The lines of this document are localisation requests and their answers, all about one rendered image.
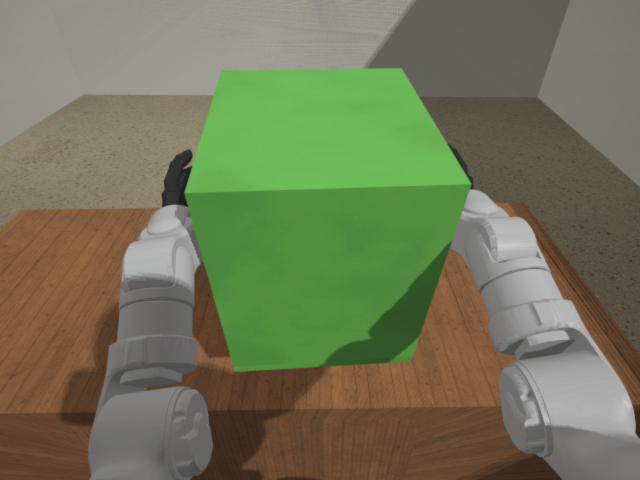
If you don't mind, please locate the robot left upper arm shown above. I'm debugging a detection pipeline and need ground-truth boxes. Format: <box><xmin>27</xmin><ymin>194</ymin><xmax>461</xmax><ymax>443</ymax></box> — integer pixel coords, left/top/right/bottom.
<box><xmin>89</xmin><ymin>386</ymin><xmax>213</xmax><ymax>480</ymax></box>

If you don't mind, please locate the left robot forearm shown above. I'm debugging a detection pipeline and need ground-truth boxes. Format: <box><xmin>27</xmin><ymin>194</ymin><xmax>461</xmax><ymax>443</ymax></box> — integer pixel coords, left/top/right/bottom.
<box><xmin>88</xmin><ymin>205</ymin><xmax>203</xmax><ymax>473</ymax></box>

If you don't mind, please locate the robot left hand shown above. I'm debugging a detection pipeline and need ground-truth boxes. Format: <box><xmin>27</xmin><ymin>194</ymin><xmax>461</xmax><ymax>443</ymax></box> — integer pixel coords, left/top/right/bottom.
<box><xmin>162</xmin><ymin>150</ymin><xmax>193</xmax><ymax>207</ymax></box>

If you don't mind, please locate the carton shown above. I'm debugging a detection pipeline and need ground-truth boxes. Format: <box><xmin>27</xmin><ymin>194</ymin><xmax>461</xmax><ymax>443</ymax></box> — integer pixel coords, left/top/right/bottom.
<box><xmin>184</xmin><ymin>68</ymin><xmax>472</xmax><ymax>372</ymax></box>

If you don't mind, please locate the pedestal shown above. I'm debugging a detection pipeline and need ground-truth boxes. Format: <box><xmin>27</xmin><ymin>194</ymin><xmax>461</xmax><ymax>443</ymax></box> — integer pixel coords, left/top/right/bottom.
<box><xmin>0</xmin><ymin>203</ymin><xmax>640</xmax><ymax>480</ymax></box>

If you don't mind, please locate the right robot forearm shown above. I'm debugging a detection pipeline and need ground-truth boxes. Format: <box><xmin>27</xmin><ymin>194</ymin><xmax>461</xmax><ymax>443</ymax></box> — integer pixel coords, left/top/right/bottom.
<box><xmin>450</xmin><ymin>189</ymin><xmax>636</xmax><ymax>431</ymax></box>

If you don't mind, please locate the robot right hand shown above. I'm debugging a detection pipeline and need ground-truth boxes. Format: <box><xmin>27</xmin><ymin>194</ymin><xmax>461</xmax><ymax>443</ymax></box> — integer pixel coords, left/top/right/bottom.
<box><xmin>447</xmin><ymin>143</ymin><xmax>474</xmax><ymax>190</ymax></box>

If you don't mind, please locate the robot right upper arm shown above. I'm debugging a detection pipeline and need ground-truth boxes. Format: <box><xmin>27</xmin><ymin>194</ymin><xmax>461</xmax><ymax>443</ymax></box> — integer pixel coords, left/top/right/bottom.
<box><xmin>499</xmin><ymin>350</ymin><xmax>640</xmax><ymax>480</ymax></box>

